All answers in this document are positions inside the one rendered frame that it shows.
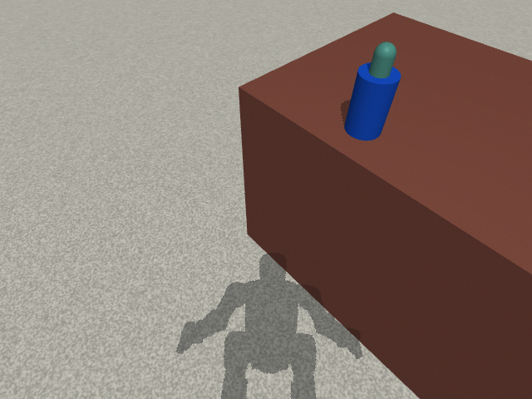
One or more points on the bottle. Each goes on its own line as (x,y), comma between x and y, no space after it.
(373,92)

